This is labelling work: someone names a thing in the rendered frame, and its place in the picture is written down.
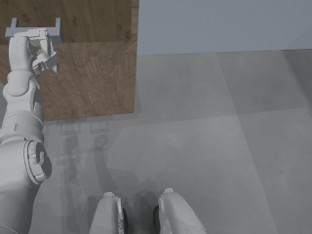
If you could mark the handle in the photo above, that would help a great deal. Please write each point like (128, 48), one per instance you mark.
(55, 33)

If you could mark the left robot forearm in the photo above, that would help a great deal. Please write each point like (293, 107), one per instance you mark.
(24, 117)

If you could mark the cabinet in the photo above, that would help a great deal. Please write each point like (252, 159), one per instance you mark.
(94, 78)

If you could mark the drawer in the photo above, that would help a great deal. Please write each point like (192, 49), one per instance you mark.
(82, 21)

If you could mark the left robot thigh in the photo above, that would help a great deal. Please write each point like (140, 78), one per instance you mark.
(108, 213)

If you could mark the robot left hand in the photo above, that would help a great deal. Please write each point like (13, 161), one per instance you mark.
(22, 55)

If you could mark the robot left upper arm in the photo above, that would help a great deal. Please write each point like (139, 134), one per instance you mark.
(24, 166)

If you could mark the right robot thigh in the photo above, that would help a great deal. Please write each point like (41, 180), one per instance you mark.
(182, 218)

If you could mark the robot thigh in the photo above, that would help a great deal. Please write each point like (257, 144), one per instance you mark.
(182, 218)
(108, 213)

